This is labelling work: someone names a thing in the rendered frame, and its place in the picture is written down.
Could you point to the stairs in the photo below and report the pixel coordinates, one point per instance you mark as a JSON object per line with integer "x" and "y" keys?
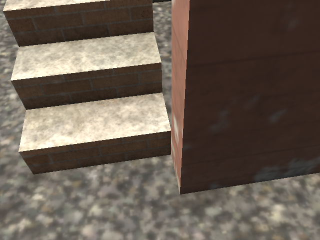
{"x": 89, "y": 75}

